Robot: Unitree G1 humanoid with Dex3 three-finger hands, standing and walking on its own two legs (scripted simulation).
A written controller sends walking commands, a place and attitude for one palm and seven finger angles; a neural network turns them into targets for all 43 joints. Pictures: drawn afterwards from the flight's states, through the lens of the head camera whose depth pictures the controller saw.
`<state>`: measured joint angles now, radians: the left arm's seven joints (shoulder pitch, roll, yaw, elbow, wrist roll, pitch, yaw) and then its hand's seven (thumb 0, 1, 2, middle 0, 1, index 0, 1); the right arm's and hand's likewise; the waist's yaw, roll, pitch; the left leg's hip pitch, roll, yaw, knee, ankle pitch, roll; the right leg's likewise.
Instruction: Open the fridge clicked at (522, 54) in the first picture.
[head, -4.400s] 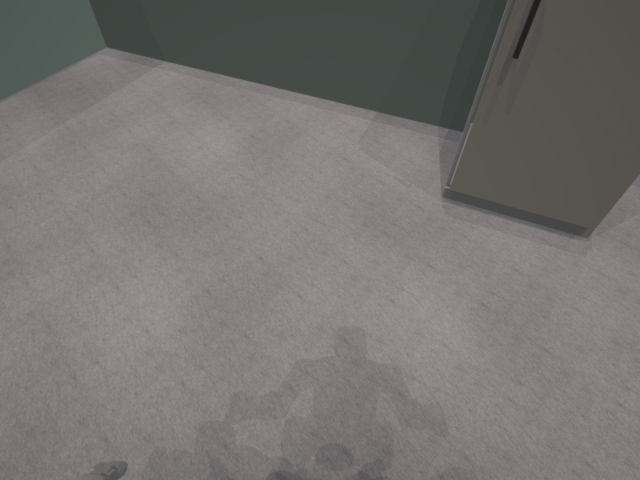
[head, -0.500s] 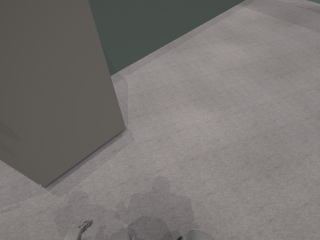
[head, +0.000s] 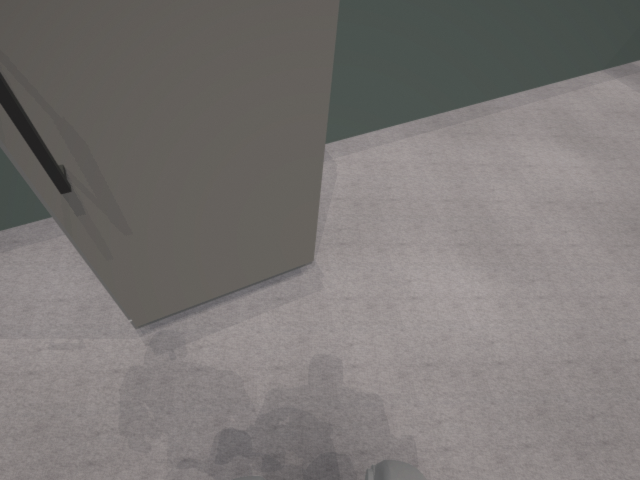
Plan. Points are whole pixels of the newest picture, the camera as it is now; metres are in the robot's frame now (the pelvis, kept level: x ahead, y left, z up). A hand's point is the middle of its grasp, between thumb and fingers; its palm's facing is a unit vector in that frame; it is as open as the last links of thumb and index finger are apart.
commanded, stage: turn to face it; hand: left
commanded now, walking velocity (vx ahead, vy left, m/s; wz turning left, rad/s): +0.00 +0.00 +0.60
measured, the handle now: (25, 119) +0.57 +0.48 +0.08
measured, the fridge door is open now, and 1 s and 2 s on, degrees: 0 0 0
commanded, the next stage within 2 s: take the last steps up to it in 0.58 s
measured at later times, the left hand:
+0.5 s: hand out of the picture +0.00 +0.14 -0.15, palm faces +0.29 -0.92 -0.27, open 7.4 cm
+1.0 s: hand out of the picture -0.08 +0.18 -0.16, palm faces +0.41 -0.88 -0.22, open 7.4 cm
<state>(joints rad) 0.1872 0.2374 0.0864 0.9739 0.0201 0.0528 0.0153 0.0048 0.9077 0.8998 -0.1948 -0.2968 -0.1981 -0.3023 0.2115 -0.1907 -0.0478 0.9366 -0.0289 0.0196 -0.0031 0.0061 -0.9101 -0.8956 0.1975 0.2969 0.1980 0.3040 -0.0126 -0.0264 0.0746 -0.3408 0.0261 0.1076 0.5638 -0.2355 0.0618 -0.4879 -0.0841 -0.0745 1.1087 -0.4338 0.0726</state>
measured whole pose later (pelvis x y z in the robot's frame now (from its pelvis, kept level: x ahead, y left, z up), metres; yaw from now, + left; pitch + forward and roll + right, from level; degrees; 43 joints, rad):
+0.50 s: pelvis -0.02 -0.07 +0.01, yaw +17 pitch -1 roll +1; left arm 0.21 0.17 0.03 0.90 0.03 0.02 0.02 0.00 0.90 0.90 -0.20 -0.30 -0.20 -0.30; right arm 0.18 -0.27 -0.10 0.93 -0.03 0.08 0.03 0.01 -0.91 -0.90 0.20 0.30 0.20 0.30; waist -0.02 0.03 0.07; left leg -0.53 0.01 -0.01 1.14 -0.36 -0.06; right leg -0.22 -0.09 -0.13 0.52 -0.28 0.00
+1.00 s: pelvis -0.03 -0.02 +0.01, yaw +24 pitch -1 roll +0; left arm 0.24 0.22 0.04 1.03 0.03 0.02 -0.01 0.01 0.91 0.90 -0.19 -0.30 -0.20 -0.30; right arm 0.24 -0.18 -0.04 1.02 -0.03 -0.01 -0.01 0.00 -0.92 -0.90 0.20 0.30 0.20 0.30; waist 0.00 -0.01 0.04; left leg -0.12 -0.01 0.04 0.39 -0.26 0.04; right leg -0.36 -0.08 -0.08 0.79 -0.41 0.05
